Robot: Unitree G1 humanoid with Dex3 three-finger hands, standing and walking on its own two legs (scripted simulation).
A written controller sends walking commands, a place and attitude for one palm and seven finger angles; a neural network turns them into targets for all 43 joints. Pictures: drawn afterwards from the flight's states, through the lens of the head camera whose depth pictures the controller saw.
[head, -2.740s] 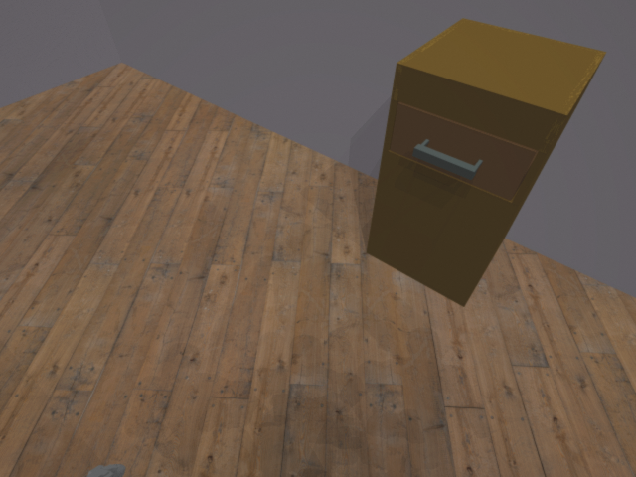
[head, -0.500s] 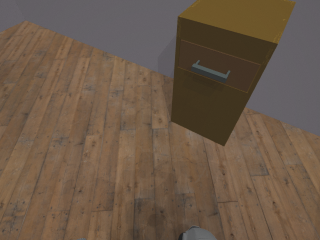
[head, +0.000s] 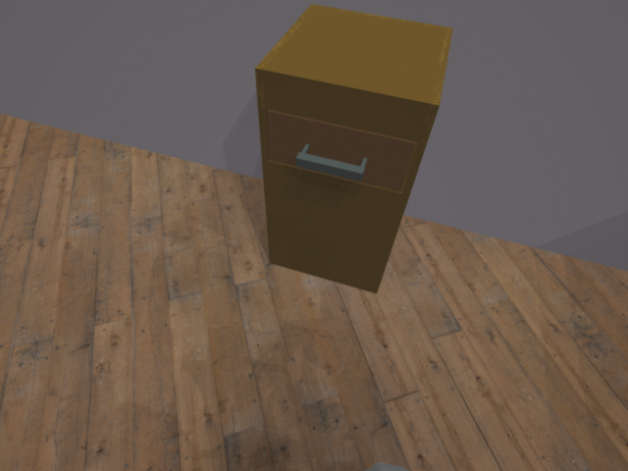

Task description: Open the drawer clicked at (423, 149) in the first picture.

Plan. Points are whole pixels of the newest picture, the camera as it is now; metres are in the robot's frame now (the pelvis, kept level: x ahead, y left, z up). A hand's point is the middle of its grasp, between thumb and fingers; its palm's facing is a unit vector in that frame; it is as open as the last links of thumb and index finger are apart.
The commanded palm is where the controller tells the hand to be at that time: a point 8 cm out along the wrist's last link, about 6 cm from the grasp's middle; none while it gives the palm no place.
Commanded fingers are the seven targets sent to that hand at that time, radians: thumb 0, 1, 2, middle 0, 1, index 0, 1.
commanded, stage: turn to face it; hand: left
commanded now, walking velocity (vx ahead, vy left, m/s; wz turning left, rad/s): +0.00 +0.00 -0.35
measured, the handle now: (332, 160) +0.86 +0.01 -0.16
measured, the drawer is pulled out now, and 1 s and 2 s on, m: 0.00 0.00 0.00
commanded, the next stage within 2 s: take the last steps up to it in 0.24 s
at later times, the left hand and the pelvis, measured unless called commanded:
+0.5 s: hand out of the picture +0.11 +0.16 -0.18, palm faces -0.13 -0.98 -0.17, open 7.4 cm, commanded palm none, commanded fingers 0.00 0.90 0.90 -0.20 -0.30 -0.20 -0.30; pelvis +0.02 -0.01 -0.01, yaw -10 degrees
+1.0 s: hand (266, 421) +0.22 +0.09 -0.16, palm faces -0.13 -0.97 -0.22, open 7.2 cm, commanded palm none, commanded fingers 0.00 0.90 0.90 -0.20 -0.30 -0.20 -0.30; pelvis +0.13 -0.09 +0.00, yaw -11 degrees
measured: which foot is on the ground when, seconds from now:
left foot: down 0.00-0.12, up 0.14-0.44, down 0.46-0.86, up 0.88-1.00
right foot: up 0.00-0.10, down 0.12-0.46, up 0.48-0.82, down 0.84-1.00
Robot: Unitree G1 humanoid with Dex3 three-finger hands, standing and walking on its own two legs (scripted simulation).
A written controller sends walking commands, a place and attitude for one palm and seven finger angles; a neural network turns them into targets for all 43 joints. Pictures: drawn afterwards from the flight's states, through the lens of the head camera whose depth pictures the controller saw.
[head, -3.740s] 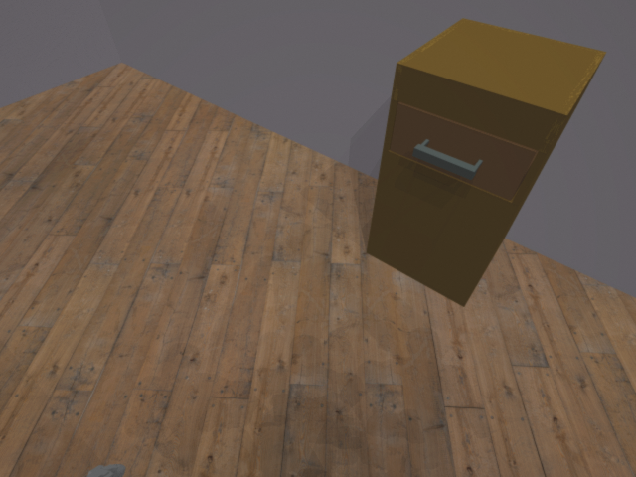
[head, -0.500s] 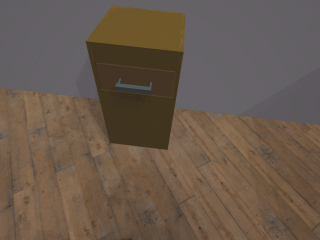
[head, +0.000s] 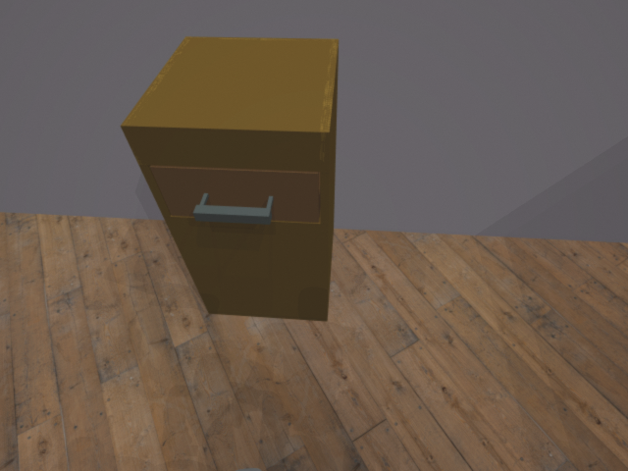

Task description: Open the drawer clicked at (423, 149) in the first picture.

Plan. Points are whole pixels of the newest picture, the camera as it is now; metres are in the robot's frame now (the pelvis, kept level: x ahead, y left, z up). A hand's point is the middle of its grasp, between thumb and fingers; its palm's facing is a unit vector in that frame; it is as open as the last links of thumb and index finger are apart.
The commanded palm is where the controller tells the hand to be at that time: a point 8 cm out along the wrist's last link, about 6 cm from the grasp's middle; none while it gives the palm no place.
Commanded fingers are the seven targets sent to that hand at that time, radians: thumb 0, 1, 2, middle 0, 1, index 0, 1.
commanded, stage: take the last steps up to it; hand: left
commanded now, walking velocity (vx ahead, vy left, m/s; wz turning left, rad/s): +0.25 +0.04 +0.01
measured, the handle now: (235, 206) +0.69 +0.23 -0.16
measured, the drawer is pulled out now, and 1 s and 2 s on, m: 0.00 0.00 0.00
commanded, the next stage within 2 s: come to a stop and stand still in 0.18 s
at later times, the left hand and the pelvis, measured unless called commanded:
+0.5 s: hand (185, 459) +0.17 +0.21 -0.18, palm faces +0.05 -0.98 -0.18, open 7.4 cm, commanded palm none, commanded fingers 0.00 0.90 0.90 -0.20 -0.30 -0.20 -0.30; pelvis +0.16 +0.04 +0.00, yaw -1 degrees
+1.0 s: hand (212, 423) +0.22 +0.17 -0.15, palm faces +0.06 -0.96 -0.27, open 7.4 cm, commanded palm none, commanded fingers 0.00 0.90 0.90 -0.20 -0.30 -0.20 -0.30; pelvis +0.14 -0.01 +0.00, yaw +1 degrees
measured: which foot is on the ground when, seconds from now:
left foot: up 0.00-0.24, down 0.26-0.70, up 0.72-1.00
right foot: down 0.00-0.26, up 0.28-0.68, down 0.70-1.00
